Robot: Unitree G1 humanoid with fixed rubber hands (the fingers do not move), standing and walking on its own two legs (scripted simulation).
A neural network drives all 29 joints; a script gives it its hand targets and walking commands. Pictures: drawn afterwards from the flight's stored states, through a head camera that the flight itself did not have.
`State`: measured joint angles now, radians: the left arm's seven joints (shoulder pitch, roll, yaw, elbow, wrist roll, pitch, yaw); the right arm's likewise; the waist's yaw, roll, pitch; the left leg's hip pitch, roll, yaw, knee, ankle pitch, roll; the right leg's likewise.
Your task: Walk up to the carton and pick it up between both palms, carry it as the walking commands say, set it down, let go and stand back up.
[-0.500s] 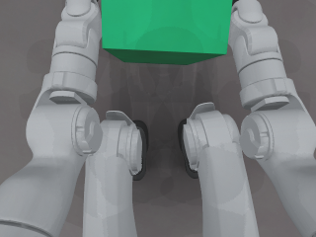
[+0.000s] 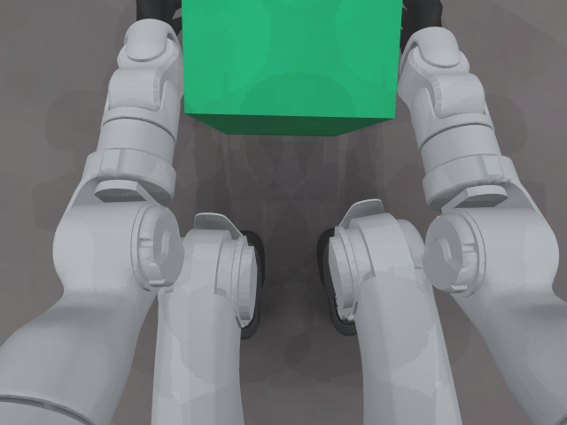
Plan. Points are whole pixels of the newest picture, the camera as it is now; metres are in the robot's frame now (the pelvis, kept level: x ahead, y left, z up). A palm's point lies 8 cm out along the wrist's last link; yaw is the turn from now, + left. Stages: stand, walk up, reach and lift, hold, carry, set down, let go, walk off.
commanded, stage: set down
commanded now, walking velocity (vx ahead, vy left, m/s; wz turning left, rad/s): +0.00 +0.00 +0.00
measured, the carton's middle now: (285, 45) +0.53 -0.01 -0.21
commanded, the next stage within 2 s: let go in 2.00 s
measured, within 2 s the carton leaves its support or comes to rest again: neither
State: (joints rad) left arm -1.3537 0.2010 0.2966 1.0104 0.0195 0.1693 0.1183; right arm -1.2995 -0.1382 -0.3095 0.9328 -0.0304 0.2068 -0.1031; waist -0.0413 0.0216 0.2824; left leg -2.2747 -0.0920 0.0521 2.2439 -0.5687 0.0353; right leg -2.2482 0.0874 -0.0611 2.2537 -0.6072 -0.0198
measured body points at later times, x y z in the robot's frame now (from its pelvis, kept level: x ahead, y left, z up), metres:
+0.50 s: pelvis +0.00 +0.00 +0.01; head +0.35 +0.01 +0.29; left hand +0.54 +0.14 -0.16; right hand +0.52 -0.18 -0.15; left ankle +0.11 +0.09 -0.32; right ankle +0.11 -0.10 -0.32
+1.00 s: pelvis -0.01 +0.00 +0.03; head +0.34 -0.01 +0.30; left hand +0.55 +0.16 -0.11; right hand +0.53 -0.20 -0.10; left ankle +0.11 +0.09 -0.32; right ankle +0.11 -0.10 -0.32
